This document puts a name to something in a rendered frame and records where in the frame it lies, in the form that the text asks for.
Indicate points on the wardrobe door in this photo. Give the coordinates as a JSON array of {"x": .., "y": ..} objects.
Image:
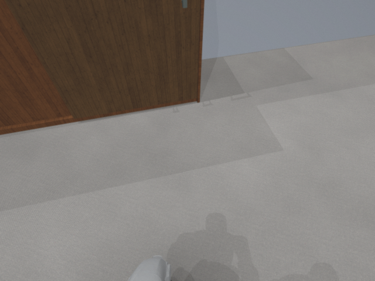
[
  {"x": 27, "y": 93},
  {"x": 106, "y": 56}
]

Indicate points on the left robot thigh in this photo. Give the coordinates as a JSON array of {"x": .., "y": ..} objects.
[{"x": 153, "y": 269}]

